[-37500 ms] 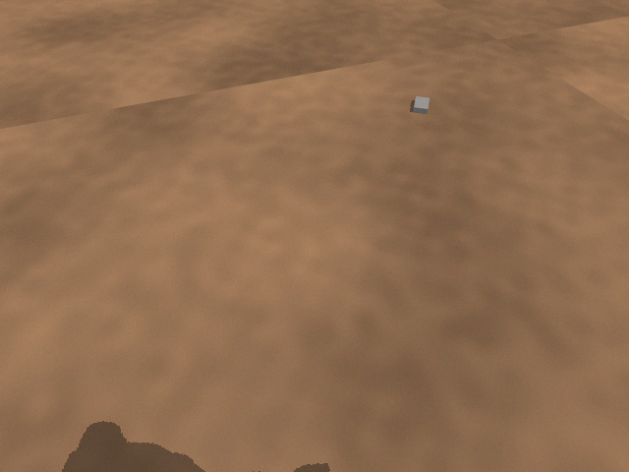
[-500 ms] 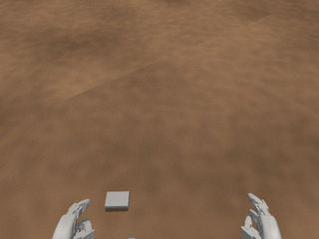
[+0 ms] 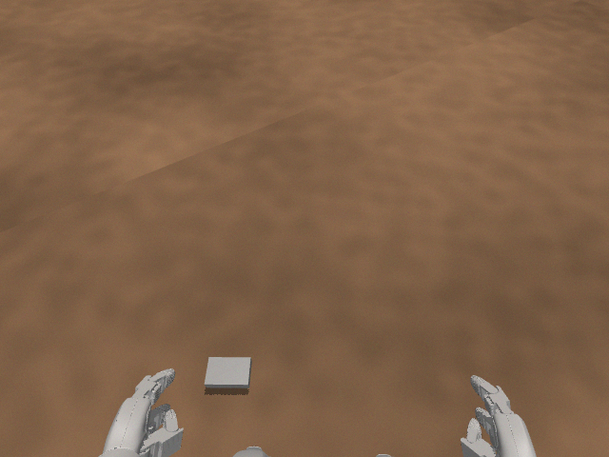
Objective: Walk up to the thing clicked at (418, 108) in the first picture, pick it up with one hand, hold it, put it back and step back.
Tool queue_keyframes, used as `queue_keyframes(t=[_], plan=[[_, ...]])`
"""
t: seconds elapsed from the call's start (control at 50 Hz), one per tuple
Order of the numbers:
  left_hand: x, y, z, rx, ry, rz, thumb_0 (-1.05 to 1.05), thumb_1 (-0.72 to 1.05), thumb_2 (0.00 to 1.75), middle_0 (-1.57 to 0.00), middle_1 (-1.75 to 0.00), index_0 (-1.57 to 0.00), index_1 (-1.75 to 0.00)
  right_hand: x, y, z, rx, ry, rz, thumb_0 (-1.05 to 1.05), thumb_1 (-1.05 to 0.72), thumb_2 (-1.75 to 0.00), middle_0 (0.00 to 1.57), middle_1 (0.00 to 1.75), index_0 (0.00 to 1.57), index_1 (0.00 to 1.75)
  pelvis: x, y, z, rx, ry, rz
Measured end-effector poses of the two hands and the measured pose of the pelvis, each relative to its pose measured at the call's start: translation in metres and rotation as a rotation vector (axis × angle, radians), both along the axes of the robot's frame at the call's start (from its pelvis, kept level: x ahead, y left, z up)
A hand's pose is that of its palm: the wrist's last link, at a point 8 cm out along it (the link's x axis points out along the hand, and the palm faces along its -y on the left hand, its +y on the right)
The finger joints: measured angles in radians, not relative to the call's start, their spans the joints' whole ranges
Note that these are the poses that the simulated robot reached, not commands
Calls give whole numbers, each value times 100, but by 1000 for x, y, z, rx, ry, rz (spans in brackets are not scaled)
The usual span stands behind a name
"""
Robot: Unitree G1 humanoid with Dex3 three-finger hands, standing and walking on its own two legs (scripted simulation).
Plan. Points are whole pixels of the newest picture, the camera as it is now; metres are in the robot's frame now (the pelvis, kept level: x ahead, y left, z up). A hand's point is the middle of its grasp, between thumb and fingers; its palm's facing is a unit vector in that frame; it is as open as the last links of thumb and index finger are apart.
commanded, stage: stand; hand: left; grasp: from above
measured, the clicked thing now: (228, 372) +0.46 +0.25 -0.70
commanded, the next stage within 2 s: none
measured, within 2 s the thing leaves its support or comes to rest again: neither
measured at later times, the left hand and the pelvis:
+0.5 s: hand out of the picture +0.04 +0.25 -0.12, palm faces +0.04 -0.95 -0.32, open 7.4 cm; pelvis -0.01 +0.01 +0.05, yaw +1 degrees
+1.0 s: hand out of the picture +0.02 +0.24 -0.10, palm faces +0.02 -0.94 -0.34, open 7.4 cm; pelvis -0.02 +0.00 +0.06, yaw +1 degrees
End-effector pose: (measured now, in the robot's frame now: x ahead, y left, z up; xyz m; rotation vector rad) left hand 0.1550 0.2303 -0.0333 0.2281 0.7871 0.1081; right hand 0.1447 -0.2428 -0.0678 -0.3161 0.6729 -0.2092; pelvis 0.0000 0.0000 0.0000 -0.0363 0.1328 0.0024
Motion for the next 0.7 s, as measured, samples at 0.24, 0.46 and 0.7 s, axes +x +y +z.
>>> queue_keyframes(t=[0.24,0.46,0.7], plan=[[-56,55,-41,109,213,78,1,90,90,-20,-30,-20,-30,-43,-28,-11,16,367,1,2,-90,-90,21,30,20,30,-7,5,23,36,-123,0],[-118,64,-47,75,386,143,1,90,90,-20,-30,-20,-30,-79,-19,-6,42,473,-52,1,-91,-90,21,30,20,30,-12,13,42,25,-180,8],[-151,63,-38,74,480,163,0,90,90,-21,-30,-20,-30,-98,-17,-3,78,529,-74,1,-90,-90,21,30,20,30,-18,10,56,30,-208,14]])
